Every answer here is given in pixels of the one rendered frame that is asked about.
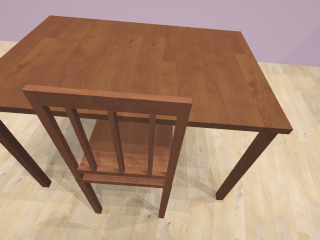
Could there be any chair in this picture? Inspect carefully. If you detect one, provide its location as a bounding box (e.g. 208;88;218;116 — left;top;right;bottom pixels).
22;84;193;219

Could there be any table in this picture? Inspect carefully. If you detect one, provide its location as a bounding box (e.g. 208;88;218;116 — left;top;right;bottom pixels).
0;15;293;201

